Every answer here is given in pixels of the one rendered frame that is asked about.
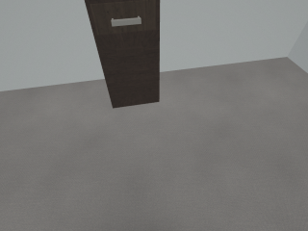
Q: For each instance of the cabinet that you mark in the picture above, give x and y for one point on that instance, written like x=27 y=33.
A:
x=131 y=78

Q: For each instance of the handle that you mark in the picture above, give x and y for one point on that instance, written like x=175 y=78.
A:
x=127 y=50
x=126 y=21

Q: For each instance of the drawer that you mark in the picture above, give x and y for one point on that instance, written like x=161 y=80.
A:
x=103 y=13

